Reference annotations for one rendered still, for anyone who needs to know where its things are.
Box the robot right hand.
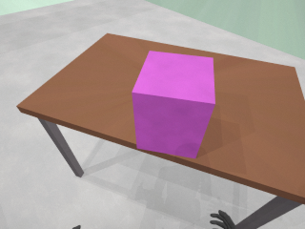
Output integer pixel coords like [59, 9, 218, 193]
[210, 210, 236, 229]

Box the carton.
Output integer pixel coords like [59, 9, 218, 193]
[132, 51, 215, 159]

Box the table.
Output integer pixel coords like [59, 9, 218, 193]
[16, 33, 305, 229]

